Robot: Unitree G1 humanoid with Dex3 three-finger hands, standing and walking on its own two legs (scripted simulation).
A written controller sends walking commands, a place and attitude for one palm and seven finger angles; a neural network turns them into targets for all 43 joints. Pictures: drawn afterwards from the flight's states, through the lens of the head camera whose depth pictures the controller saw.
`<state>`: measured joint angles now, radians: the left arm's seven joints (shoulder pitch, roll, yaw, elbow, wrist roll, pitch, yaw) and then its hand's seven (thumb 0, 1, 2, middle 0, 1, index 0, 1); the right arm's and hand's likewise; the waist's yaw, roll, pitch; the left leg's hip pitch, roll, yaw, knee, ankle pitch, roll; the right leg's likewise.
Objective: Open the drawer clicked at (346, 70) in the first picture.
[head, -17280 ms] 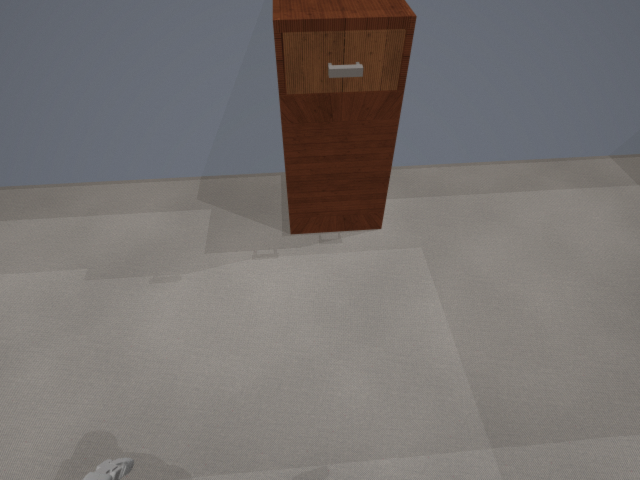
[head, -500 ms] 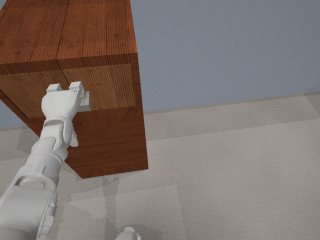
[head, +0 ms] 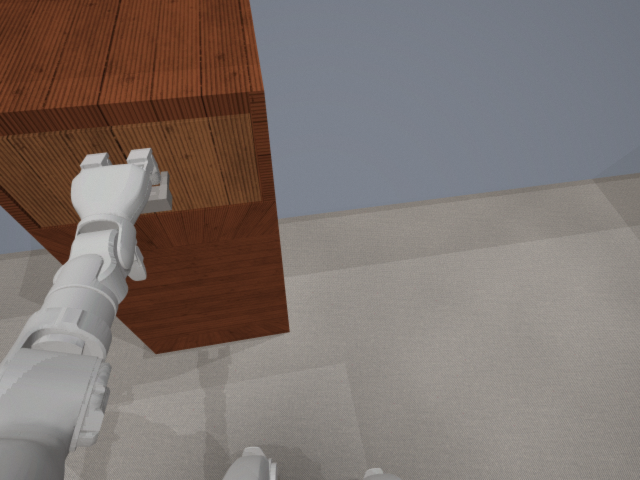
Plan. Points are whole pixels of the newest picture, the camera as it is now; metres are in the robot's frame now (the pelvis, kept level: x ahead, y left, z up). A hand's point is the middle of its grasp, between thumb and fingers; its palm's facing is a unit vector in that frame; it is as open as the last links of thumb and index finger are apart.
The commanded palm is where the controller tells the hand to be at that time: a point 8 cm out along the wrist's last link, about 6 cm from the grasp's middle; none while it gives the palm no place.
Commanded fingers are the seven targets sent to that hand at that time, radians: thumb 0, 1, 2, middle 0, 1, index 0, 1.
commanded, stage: lower the fingers behind the handle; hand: left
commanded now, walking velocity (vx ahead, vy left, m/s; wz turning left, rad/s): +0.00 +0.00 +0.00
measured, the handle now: (134, 191) +0.51 +0.26 +0.03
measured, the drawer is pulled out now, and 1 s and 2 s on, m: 0.00 0.00 0.00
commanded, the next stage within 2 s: lift the fingers back up to retry in 0.18 s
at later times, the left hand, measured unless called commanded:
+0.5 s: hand (129, 215) +0.46 +0.25 +0.04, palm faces -0.03 -0.03 -1.00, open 13.7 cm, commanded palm +0.44 +0.25 +0.09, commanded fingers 0.00 -0.50 0.30 -0.30 -1.20 -0.30 -1.20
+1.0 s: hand (117, 186) +0.47 +0.24 +0.09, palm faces -0.02 -0.04 -1.00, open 13.8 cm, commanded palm +0.44 +0.24 +0.14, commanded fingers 0.00 -0.50 0.30 -0.30 -1.20 -0.30 -1.20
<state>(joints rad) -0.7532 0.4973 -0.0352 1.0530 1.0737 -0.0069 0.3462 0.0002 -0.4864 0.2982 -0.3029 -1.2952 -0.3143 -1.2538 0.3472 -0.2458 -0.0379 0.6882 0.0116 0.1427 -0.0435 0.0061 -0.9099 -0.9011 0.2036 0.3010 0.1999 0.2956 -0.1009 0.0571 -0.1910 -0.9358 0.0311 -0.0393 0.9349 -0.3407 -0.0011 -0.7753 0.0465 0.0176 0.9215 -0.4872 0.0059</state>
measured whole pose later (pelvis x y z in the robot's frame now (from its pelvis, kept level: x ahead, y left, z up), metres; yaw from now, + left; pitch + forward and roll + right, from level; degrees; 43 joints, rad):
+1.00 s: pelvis +0.03 +0.01 +0.03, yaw +1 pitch +13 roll -1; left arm -0.65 0.46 -0.07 0.86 1.01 0.05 0.22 0.00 -0.49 0.30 -0.32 -1.20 -0.33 -1.20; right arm 0.31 -0.24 -0.06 0.69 0.02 0.14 -0.04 0.01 -0.91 -0.90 0.20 0.30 0.20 0.30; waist -0.06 0.07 -0.16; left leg -0.67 0.01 -0.02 0.75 -0.31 0.01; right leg -0.50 0.02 0.03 0.71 -0.44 0.01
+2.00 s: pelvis +0.03 +0.00 +0.03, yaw +1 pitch +13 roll -1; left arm -0.59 0.48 -0.05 0.81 1.00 -0.05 0.15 0.00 -0.49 0.30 -0.32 -1.20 -0.33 -1.20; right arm 0.31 -0.24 -0.06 0.70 0.02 0.16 -0.05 0.01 -0.91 -0.90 0.20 0.30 0.20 0.30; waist -0.06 0.05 -0.14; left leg -0.65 0.01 -0.02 0.74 -0.31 0.00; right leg -0.48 0.02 0.03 0.71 -0.44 0.01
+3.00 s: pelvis +0.04 -0.01 +0.03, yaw +0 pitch +13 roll +0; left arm -0.63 0.50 0.01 0.92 1.02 0.03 0.20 0.00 -0.49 0.30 -0.33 -1.21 -0.36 -1.22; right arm 0.29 -0.24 -0.04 0.70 0.04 0.16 -0.06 0.01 -0.91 -0.90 0.20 0.30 0.20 0.30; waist -0.08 0.07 -0.15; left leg -0.63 0.03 -0.01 0.71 -0.30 -0.01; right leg -0.48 0.03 0.04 0.69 -0.44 -0.01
